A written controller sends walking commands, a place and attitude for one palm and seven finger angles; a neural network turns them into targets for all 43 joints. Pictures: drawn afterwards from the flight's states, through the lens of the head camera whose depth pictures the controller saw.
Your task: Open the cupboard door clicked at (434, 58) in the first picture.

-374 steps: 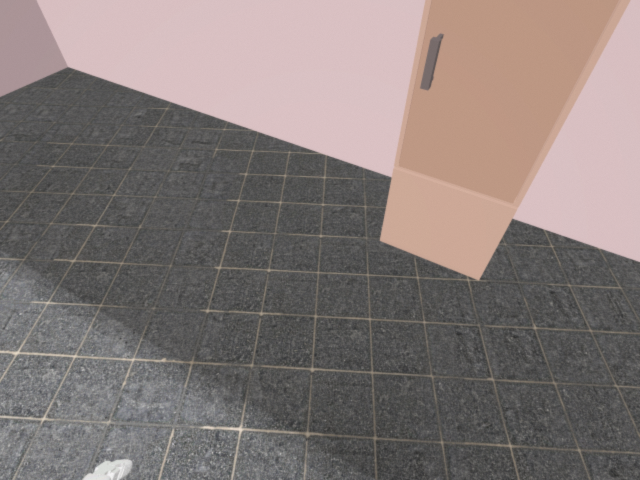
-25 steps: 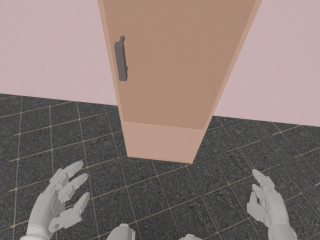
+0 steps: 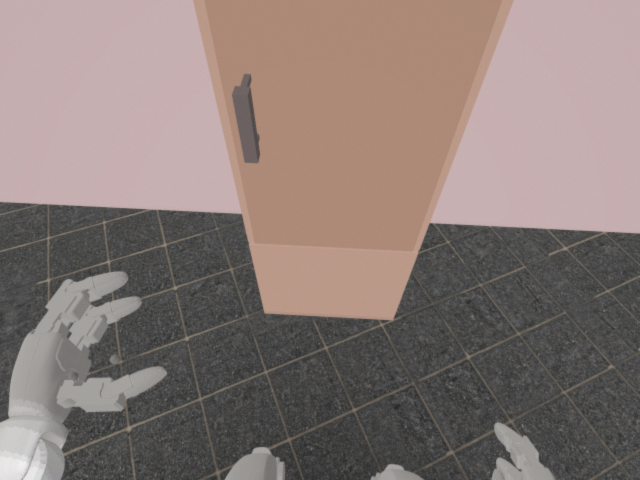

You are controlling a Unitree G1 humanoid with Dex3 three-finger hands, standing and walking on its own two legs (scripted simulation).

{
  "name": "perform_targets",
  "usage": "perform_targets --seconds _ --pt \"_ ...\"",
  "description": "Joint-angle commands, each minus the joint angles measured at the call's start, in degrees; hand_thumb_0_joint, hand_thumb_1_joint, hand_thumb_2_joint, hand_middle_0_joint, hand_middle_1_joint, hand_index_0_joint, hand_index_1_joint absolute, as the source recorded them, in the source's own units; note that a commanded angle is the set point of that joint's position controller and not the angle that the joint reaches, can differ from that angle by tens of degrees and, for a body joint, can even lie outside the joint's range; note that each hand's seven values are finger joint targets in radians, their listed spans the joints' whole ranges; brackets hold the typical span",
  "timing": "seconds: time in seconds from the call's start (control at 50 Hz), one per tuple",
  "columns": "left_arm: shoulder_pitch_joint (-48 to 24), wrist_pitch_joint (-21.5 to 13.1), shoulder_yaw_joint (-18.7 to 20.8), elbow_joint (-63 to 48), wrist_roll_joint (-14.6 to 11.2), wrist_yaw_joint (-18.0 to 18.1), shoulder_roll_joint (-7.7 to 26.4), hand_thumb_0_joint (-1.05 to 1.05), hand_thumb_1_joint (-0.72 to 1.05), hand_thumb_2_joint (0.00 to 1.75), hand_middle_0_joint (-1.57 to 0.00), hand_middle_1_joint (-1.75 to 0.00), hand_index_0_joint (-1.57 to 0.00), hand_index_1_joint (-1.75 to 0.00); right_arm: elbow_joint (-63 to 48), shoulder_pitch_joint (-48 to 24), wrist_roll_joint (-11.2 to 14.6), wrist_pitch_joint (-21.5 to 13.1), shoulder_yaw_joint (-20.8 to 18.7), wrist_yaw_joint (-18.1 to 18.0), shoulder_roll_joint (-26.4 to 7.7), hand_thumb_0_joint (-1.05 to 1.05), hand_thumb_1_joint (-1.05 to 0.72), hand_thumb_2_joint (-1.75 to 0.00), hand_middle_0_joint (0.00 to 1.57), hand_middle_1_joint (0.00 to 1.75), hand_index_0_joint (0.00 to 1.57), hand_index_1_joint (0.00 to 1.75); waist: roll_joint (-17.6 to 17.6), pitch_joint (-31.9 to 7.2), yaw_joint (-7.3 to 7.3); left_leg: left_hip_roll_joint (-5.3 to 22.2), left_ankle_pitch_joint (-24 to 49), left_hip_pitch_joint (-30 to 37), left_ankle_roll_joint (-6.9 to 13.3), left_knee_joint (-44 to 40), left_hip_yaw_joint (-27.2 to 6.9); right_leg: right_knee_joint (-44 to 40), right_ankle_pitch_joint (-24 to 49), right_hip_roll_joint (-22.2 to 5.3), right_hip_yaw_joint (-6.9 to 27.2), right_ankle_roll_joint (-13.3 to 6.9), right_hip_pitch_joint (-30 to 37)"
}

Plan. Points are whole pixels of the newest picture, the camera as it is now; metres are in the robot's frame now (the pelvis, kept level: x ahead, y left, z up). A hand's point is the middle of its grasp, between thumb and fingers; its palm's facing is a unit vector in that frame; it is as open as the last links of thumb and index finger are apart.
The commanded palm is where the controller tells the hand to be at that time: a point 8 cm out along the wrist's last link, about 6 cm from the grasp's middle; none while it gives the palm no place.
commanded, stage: raise the hand with hooked fingers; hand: left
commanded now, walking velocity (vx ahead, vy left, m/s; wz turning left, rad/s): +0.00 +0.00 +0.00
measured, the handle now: (249, 119) +0.62 +0.15 +0.09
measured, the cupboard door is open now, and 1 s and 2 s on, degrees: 0 0 0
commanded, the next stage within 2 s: move the hooked fingers beside the handle in 1.16 s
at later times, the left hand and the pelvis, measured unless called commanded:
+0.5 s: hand (85, 306) +0.28 +0.27 +0.09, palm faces +0.01 -1.00 -0.06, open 13.9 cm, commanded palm +0.26 +0.33 +0.10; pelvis +0.02 +0.02 +0.02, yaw +0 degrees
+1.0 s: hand (90, 277) +0.31 +0.27 +0.10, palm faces +0.02 -1.00 -0.04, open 14.0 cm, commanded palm +0.28 +0.32 +0.11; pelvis +0.02 +0.00 +0.03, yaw +0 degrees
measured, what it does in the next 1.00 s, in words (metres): stands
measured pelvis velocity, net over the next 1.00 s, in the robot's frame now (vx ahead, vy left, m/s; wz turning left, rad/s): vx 0.02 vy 0.00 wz -0.01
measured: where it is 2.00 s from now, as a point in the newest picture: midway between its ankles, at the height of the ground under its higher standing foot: outside the picture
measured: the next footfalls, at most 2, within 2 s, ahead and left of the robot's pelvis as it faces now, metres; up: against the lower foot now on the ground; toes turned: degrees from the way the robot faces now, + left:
none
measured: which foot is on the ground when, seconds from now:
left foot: down 0.00-1.00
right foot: down 0.00-1.00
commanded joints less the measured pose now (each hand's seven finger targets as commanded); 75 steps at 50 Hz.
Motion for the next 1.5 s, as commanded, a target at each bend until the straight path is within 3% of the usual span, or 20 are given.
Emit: perform_targets --seconds 0.0,0.1,0.14,0.22,0.3,0.38,0.42,0.46,0.5,0.58,0.64,0.7,0.82,0.88,0.94,1.02,1.24,1.32,1.42,1.48 --pt "-11.06 -3.99 -0.82 -8.04 0.68 -4.31 9.35 0.00 -0.22 0.42 -0.28 -1.02 -0.28 -1.02 -9.45 -4.86 0.71 -4.59 -2.47 -0.90 -9.63 0.00 -0.90 -0.90 0.20 0.30 0.20 0.30 1.18 -6.95 -1.84 -2.84 1.32 9.45 1.04 -9.88 -3.74 -10.59 -0.97 3.13 3.45 -0.09 0.62" --pt "-13.22 -2.24 8.22 -9.18 -1.69 -5.42 17.92 0.00 -0.34 0.37 -0.29 -1.10 -0.29 -1.10 -9.56 -4.82 0.78 -4.97 -2.17 -1.94 -10.03 0.00 -0.90 -0.90 0.20 0.30 0.20 0.30 2.57 -12.21 1.11 -2.80 5.60 13.72 0.87 -12.29 -4.33 -11.22 3.23 3.27 2.84 -0.58 6.79" --pt "-12.91 -2.46 8.64 -10.31 -2.62 -4.38 16.48 0.00 -0.38 0.35 -0.29 -1.12 -0.29 -1.12 -9.80 -5.30 0.82 -4.89 -1.83 -1.79 -9.27 0.00 -0.90 -0.90 0.20 0.30 0.20 0.30 4.39 -12.29 1.69 -2.56 8.04 16.34 0.49 -13.70 -4.64 -10.95 5.94 3.44 1.67 -0.76 7.57" --pt "-13.87 -0.67 6.74 -7.39 -2.05 -3.64 14.27 0.00 -0.48 0.31 -0.30 -1.18 -0.30 -1.18 -9.71 -5.18 0.75 -4.37 -1.47 -1.14 -9.28 0.00 -0.90 -0.90 0.20 0.30 0.20 0.30 6.28 -9.74 1.05 -2.44 11.80 17.95 0.06 -14.54 -4.57 -11.28 9.97 3.72 0.86 -0.76 7.68" --pt "-17.14 3.84 3.72 -0.76 -0.88 -6.16 13.22 0.00 -0.50 0.30 -0.30 -1.20 -0.30 -1.20 -9.96 -4.43 0.96 -3.31 -1.36 -1.09 -10.27 0.00 -0.90 -0.90 0.20 0.30 0.20 0.30 2.57 -5.16 -0.54 -2.40 10.17 16.74 0.23 -15.60 -4.69 -13.04 10.13 4.08 0.64 -0.54 6.90" --pt "-22.92 5.39 6.86 -0.72 -0.99 -8.36 17.65 0.00 -0.50 0.30 -0.30 -1.20 -0.30 -1.20 -10.27 -4.37 1.05 -2.73 -1.37 -1.69 -10.70 0.00 -0.90 -0.90 0.20 0.30 0.20 0.30 1.43 -8.99 -0.28 -2.65 12.09 19.07 0.48 -15.75 -4.42 -14.04 11.91 3.94 1.01 -0.43 8.98" --pt "-26.56 4.11 9.78 -3.29 -1.82 -8.76 20.77 0.00 -0.50 0.30 -0.30 -1.20 -0.30 -1.20 -10.27 -4.61 0.71 -2.71 -1.03 -1.82 -10.46 0.00 -0.90 -0.90 0.20 0.30 0.20 0.30 4.42 -12.07 0.60 -2.83 15.95 21.93 0.24 -15.64 -4.31 -13.75 14.85 4.03 1.33 -0.92 11.16" --pt "-27.28 2.60 11.24 -3.85 -2.28 -8.65 21.54 0.00 -0.50 0.30 -0.30 -1.20 -0.30 -1.20 -9.92 -4.28 0.49 -2.81 -0.98 -1.89 -10.13 0.00 -0.90 -0.90 0.20 0.30 0.20 0.30 4.14 -14.42 0.81 -2.70 19.07 24.13 0.22 -15.43 -4.29 -13.71 17.07 4.12 1.39 -0.84 11.87" --pt "-28.29 2.19 12.27 -1.30 -2.53 -8.90 22.72 0.00 -0.50 0.30 -0.30 -1.20 -0.30 -1.20 -9.44 -4.04 0.26 -2.57 -0.64 -1.85 -10.30 0.00 -0.90 -0.90 0.20 0.30 0.20 0.30 4.06 -12.78 0.90 -2.81 19.51 23.43 0.10 -15.42 -4.32 -13.85 17.73 4.45 1.44 -1.06 12.16" --pt "-30.66 4.32 10.89 5.98 -2.52 -11.17 21.51 0.00 -0.50 0.30 -0.30 -1.20 -0.30 -1.20 -8.49 -4.18 0.81 -1.75 -0.75 -2.23 -10.64 0.00 -0.90 -0.90 0.20 0.30 0.20 0.30 3.01 -9.45 -0.01 -2.78 16.49 21.81 0.16 -16.46 -3.92 -15.23 16.21 3.97 1.42 -0.72 11.19" --pt "-32.52 6.69 11.07 9.12 -2.53 -13.51 23.02 0.00 -0.50 0.30 -0.30 -1.20 -0.30 -1.20 -8.84 -3.84 1.05 -1.17 -0.83 -2.44 -11.03 0.00 -0.90 -0.90 0.20 0.30 0.20 0.30 3.14 -10.80 0.30 -3.10 17.85 22.22 0.43 -16.58 -3.28 -16.06 18.31 3.70 1.94 -0.80 12.96" --pt "-29.43 7.27 9.87 9.29 -2.72 -14.54 21.68 0.00 -0.50 0.30 -0.30 -1.20 -0.30 -1.20 -9.98 -3.60 0.96 -1.15 -1.03 -1.99 -10.99 0.00 -0.90 -0.90 0.20 0.30 0.20 0.30 2.62 -11.57 0.99 -3.22 19.95 22.83 0.68 -16.32 -3.19 -16.06 19.99 3.96 2.07 -0.98 13.79" --pt "-30.40 4.19 13.69 8.08 -3.67 -12.43 24.22 0.00 -0.50 0.30 -0.30 -1.20 -0.30 -1.20 -10.25 -3.53 0.56 -0.52 -1.28 -1.22 -10.99 0.00 -0.90 -0.90 0.20 0.30 0.20 0.30 -0.19 -10.66 1.02 -3.39 18.08 21.02 0.73 -16.42 -2.50 -16.32 19.24 4.08 2.65 -0.65 14.16" --pt "-31.67 2.45 13.53 6.22 -2.85 -11.12 24.14 0.00 -0.50 0.30 -0.30 -1.20 -0.30 -1.20 -10.09 -3.54 0.61 -0.42 -1.37 -1.23 -10.55 0.00 -0.90 -0.90 0.20 0.30 0.20 0.30 4.52 -11.56 1.11 -3.42 17.05 22.18 0.63 -16.80 -2.27 -16.20 17.57 3.80 2.89 -0.66 13.71" --pt "-31.56 2.14 12.51 5.69 -2.22 -11.24 23.77 0.00 -0.50 0.30 -0.30 -1.20 -0.30 -1.20 -10.09 -3.51 0.66 -0.28 -1.22 -1.32 -10.24 0.00 -0.90 -0.90 0.20 0.30 0.20 0.30 6.06 -12.02 0.78 -3.43 16.84 22.67 0.82 -16.68 -2.02 -16.46 17.67 3.78 3.34 -0.74 14.23" --pt "-31.19 3.01 11.77 7.72 -2.79 -12.30 23.08 0.00 -0.50 0.30 -0.30 -1.20 -0.30 -1.20 -10.06 -3.80 0.92 -0.17 -1.17 -1.71 -10.58 0.00 -0.90 -0.90 0.20 0.30 0.20 0.30 1.93 -10.41 0.11 -3.39 14.32 20.71 1.06 -16.67 -1.97 -17.49 16.15 3.73 3.94 -0.31 14.08" --pt "-32.26 2.88 11.79 10.45 -3.18 -12.85 22.85 0.00 -0.50 0.30 -0.30 -1.20 -0.30 -1.20 -9.74 -4.16 0.98 -0.39 -0.97 -1.98 -10.33 0.00 -0.90 -0.90 0.20 0.30 0.20 0.30 0.16 -9.70 0.18 -3.56 13.36 19.47 1.10 -16.17 -1.75 -17.96 15.40 3.26 5.08 0.08 14.22" --pt "-44.49 1.97 10.13 11.81 -2.16 -12.53 23.67 0.00 -0.50 0.30 -0.30 -1.20 -0.30 -1.20 -8.17 -3.64 0.99 -0.20 -0.73 -2.58 -10.57 0.00 -0.90 -0.90 0.20 0.30 0.20 0.30 2.07 -9.10 -1.80 -3.47 11.22 19.44 1.08 -15.50 -2.08 -17.76 12.72 3.34 5.47 0.03 11.49" --pt "-49.67 1.56 7.67 14.90 -0.49 -11.97 22.84 0.00 -0.50 0.30 -0.30 -1.20 -0.30 -1.20 -7.07 -2.69 0.91 -0.17 -0.70 -2.92 -10.52 0.00 -0.90 -0.90 0.20 0.30 0.20 0.30 3.97 -12.32 -2.01 -3.39 11.57 21.06 1.10 -15.43 -2.62 -16.96 13.01 3.26 4.90 -0.31 11.04" --pt "-52.18 2.47 7.21 19.77 0.59 -11.22 23.25 0.00 -0.50 0.30 -0.30 -1.20 -0.30 -1.20 -6.40 -2.11 0.96 0.49 -0.74 -2.92 -10.80 0.00 -0.90 -0.90 0.20 0.30 0.20 0.30 2.31 -11.12 -2.39 -3.29 9.87 19.48 1.08 -15.68 -2.80 -17.02 11.32 3.07 4.63 -0.08 9.57"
